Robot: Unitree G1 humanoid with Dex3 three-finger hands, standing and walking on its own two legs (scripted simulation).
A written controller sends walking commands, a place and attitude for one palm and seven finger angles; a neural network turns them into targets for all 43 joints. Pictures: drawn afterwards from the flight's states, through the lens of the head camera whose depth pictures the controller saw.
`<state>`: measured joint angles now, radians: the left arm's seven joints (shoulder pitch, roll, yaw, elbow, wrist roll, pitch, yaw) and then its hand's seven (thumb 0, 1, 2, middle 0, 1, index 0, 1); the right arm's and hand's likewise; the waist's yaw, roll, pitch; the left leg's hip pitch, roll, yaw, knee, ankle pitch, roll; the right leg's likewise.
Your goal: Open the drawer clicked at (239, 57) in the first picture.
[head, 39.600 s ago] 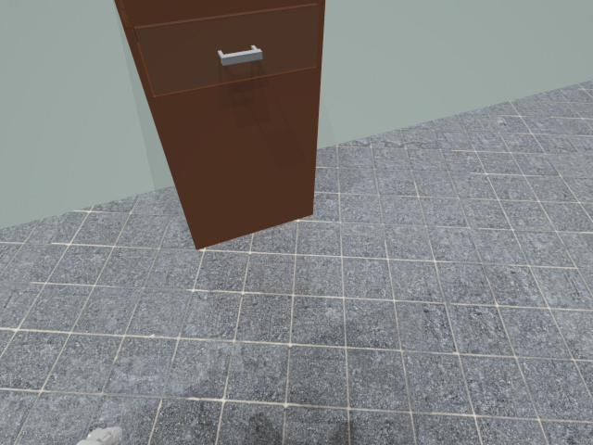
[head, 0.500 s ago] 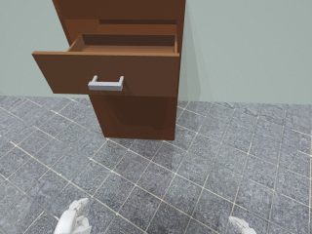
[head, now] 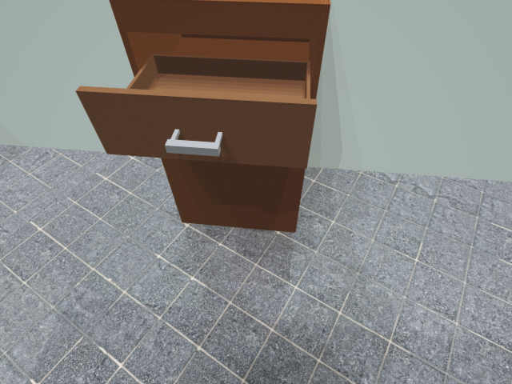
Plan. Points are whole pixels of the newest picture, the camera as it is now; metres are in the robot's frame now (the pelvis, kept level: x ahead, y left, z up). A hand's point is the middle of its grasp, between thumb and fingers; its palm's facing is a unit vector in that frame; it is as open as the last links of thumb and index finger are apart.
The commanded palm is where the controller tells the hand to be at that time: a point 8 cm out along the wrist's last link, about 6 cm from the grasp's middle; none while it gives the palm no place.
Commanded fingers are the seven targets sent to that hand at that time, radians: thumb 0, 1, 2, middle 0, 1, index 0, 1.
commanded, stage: let the arm hang, fingers relaxed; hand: left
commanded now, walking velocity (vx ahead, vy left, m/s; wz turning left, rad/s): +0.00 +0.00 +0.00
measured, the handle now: (195, 141) +0.58 +0.17 +0.03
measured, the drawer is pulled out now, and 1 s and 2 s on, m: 0.29 0.29 0.29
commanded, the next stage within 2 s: look to check the result in 0.38 s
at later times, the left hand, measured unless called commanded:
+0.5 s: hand out of the picture +0.01 +0.15 -0.17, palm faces +0.01 -0.98 -0.20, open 7.4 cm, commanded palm none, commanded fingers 0.00 0.90 0.90 -0.20 -0.30 -0.20 -0.30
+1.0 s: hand out of the picture +0.02 +0.14 -0.18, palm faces +0.02 -0.98 -0.19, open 7.4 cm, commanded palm none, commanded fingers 0.00 0.90 0.90 -0.20 -0.30 -0.20 -0.30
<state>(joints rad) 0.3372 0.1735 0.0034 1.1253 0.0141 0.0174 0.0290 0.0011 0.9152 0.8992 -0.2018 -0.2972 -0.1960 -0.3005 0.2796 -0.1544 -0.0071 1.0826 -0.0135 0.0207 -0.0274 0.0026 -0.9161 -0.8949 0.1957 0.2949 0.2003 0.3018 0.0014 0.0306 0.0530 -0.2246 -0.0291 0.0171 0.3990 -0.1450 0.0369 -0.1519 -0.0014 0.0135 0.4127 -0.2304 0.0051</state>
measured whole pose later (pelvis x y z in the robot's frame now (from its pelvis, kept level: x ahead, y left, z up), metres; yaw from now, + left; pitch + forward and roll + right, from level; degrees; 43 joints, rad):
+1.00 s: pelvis +0.03 -0.02 +0.00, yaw -1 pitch -2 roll +0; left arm 0.28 0.12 0.01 1.13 0.01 0.00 0.04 0.00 0.91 0.90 -0.20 -0.30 -0.20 -0.30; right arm 0.26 -0.13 -0.02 1.13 -0.02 0.01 -0.04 0.00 -0.92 -0.89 0.20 0.29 0.20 0.30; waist -0.01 0.01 0.06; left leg -0.18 0.00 0.02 0.41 -0.19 0.01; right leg -0.10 0.03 0.02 0.39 -0.26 -0.02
